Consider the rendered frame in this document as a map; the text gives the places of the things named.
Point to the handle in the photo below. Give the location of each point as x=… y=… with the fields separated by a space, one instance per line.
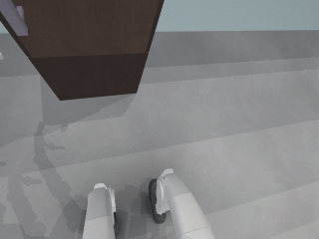
x=14 y=16

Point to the right robot foot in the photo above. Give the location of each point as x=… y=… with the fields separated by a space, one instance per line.
x=158 y=218

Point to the robot right shin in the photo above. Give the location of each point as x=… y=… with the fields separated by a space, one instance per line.
x=162 y=207

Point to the cupboard door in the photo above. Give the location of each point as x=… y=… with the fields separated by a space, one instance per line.
x=65 y=28

